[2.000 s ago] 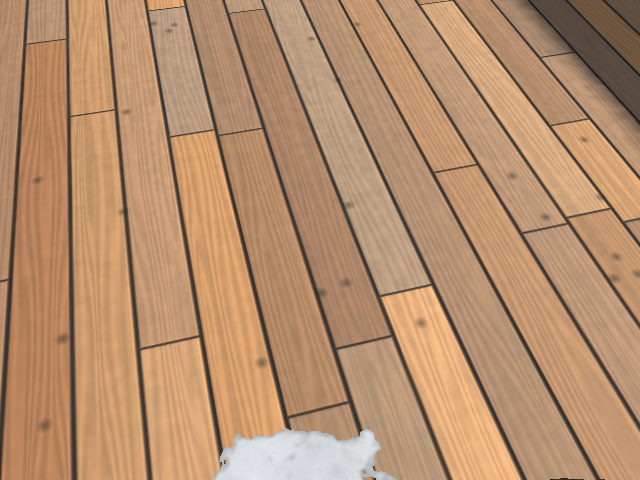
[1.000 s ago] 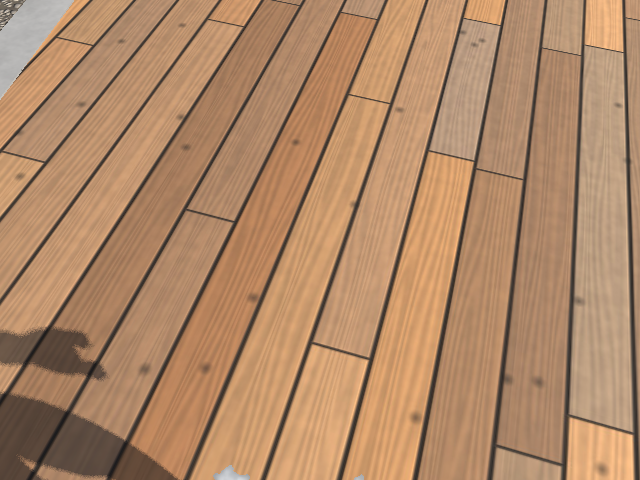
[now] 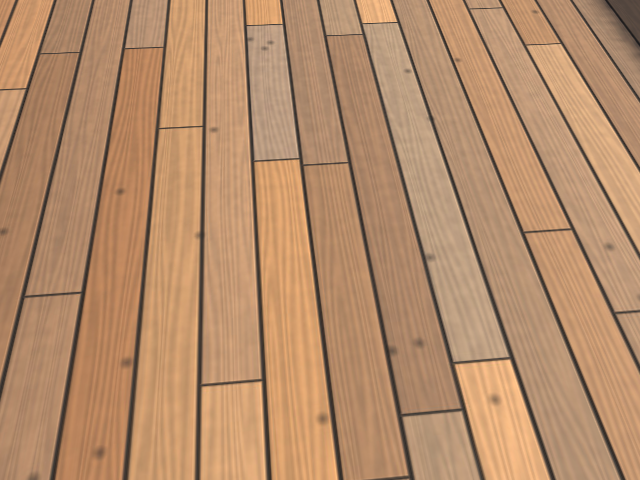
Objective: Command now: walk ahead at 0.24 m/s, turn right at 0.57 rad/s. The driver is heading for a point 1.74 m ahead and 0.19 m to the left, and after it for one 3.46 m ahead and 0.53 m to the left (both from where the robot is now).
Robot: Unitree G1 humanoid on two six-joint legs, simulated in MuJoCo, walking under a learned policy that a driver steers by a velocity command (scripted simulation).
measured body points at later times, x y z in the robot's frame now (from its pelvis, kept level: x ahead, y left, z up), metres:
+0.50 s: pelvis +0.17 -0.09 -0.01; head +0.21 -0.11 +0.44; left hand +0.27 +0.19 -0.11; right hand +0.32 -0.36 -0.12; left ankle +0.39 +0.03 -0.69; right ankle +0.03 -0.15 -0.75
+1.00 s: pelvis +0.48 -0.11 -0.01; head +0.51 -0.10 +0.44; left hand +0.65 +0.16 -0.08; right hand +0.60 -0.39 -0.11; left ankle +0.42 -0.01 -0.75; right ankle +0.68 -0.26 -0.70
